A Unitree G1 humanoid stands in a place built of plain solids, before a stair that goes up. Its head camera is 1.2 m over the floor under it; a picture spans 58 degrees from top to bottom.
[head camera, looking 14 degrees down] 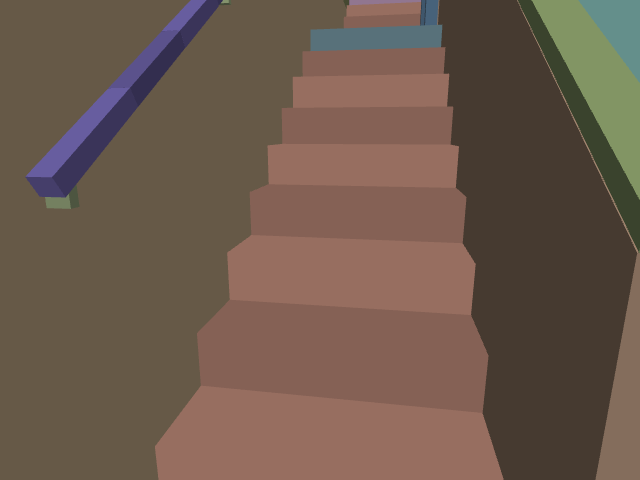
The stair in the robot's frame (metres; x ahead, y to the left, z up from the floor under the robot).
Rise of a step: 0.19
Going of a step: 0.29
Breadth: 0.90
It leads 9 degrees to the right of straight ahead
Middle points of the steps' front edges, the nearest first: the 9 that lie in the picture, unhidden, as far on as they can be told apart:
0.92 0.00 0.38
1.21 -0.05 0.57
1.50 -0.09 0.76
1.79 -0.14 0.95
2.08 -0.19 1.14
2.37 -0.23 1.33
2.65 -0.28 1.52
2.94 -0.33 1.71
3.23 -0.38 1.90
